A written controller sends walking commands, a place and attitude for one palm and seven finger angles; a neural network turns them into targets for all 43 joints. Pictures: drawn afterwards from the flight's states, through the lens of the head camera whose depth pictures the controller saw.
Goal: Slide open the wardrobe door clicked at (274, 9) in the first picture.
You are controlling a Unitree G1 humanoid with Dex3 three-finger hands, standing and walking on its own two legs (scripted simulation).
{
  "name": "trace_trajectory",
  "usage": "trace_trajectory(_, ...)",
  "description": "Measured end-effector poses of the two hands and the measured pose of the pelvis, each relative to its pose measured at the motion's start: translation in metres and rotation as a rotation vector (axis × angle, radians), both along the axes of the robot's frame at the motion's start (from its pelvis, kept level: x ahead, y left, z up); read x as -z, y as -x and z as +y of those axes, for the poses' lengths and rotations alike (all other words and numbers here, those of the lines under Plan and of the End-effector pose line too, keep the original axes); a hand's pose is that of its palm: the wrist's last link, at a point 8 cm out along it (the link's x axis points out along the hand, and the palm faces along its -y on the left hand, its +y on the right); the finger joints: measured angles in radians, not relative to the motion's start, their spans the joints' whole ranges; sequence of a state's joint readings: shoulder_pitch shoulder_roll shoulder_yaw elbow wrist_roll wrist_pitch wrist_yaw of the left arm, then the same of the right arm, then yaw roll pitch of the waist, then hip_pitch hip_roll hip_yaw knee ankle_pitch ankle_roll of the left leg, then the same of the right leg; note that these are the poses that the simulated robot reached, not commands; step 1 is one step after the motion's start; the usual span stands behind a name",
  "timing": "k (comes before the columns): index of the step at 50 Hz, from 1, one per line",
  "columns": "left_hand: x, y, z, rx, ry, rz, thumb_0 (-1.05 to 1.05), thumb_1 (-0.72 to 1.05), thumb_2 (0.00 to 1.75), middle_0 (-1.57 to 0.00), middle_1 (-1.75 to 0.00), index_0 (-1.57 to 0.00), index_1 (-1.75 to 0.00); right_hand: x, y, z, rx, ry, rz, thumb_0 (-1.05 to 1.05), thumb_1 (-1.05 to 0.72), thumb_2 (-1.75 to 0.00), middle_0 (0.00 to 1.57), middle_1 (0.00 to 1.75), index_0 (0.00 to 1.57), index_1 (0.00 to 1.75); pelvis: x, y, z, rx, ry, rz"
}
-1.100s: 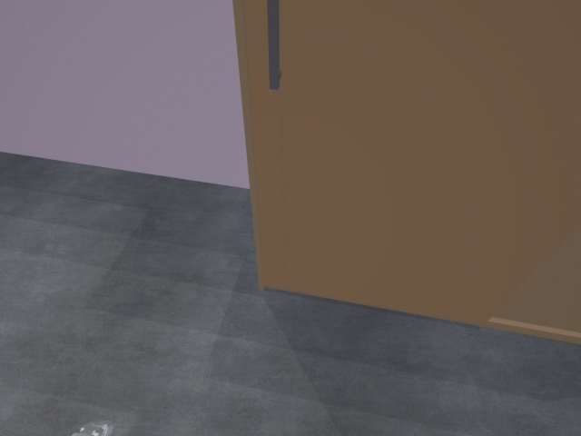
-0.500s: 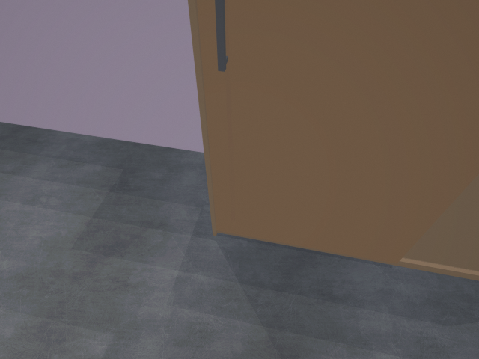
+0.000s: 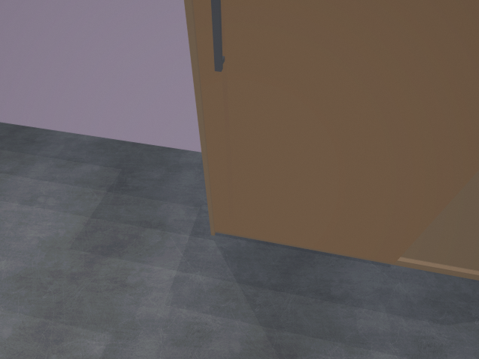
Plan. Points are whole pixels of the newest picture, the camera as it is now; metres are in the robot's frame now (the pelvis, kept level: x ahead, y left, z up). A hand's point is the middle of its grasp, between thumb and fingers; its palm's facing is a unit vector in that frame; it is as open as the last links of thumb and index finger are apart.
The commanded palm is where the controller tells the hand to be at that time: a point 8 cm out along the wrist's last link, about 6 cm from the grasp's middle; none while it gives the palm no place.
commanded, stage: look at it before walking up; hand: left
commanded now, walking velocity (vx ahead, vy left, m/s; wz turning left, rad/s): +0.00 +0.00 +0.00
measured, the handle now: (218, 22) +0.76 +0.10 +0.22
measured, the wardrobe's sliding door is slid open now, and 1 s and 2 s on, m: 0.00 0.00 0.00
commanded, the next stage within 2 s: turn to face it in 0.34 s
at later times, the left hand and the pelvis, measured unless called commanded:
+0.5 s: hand out of the picture +0.08 +0.25 -0.15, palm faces -0.02 -0.94 -0.34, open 7.4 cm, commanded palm none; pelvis +0.01 +0.00 +0.00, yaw +0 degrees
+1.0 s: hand out of the picture +0.07 +0.18 -0.18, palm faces -0.04 -0.98 -0.18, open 7.4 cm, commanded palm none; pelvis +0.03 +0.01 -0.01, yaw -4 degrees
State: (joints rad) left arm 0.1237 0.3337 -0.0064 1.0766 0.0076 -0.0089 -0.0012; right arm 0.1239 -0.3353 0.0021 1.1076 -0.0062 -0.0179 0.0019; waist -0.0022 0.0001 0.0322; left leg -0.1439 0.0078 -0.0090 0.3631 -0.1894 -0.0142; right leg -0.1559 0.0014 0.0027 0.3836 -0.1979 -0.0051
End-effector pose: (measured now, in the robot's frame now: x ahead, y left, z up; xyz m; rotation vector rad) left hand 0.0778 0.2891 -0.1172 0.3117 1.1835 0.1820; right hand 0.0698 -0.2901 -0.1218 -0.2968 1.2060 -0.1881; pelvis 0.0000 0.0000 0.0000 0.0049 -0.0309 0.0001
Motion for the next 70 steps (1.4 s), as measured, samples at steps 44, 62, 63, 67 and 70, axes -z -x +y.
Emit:
trace_trajectory(44,0.023,0.000,-0.044,0.036,0.092,0.072,0.00,0.91,0.89,-0.20,-0.30,-0.20,-0.30,0.023,0.031,0.035,0.104,-0.091,0.044,0.00,-0.90,-0.90,0.20,0.30,0.20,0.30,0.008,-0.012,-0.002,0.078,-0.001,0.011)
trace_trajectory(62,0.041,-0.034,-0.041,0.013,0.161,0.250,0.01,0.91,0.89,-0.20,-0.30,-0.20,-0.30,0.016,0.102,0.115,0.316,-0.149,0.323,0.00,-0.90,-0.90,0.20,0.30,0.20,0.30,0.010,-0.097,0.019,0.126,0.005,0.040)
trace_trajectory(63,0.040,-0.051,-0.043,0.024,0.162,0.230,0.01,0.91,0.89,-0.20,-0.30,-0.20,-0.30,0.013,0.104,0.120,0.327,-0.160,0.351,0.00,-0.90,-0.90,0.20,0.30,0.20,0.30,0.009,-0.103,0.018,0.128,0.006,0.042)
trace_trajectory(67,0.039,-0.127,-0.061,0.083,0.165,0.129,0.01,0.91,0.89,-0.20,-0.30,-0.19,-0.30,0.011,0.106,0.131,0.365,-0.206,0.453,0.00,-0.90,-0.90,0.20,0.30,0.20,0.30,0.012,-0.129,0.008,0.135,0.006,0.043)
trace_trajectory(70,0.043,-0.185,-0.081,0.124,0.165,0.038,0.01,0.91,0.89,-0.20,-0.30,-0.19,-0.30,0.018,0.096,0.128,0.394,-0.232,0.503,0.00,-0.90,-0.90,0.20,0.30,0.20,0.30,0.021,-0.153,-0.005,0.143,0.006,0.034)
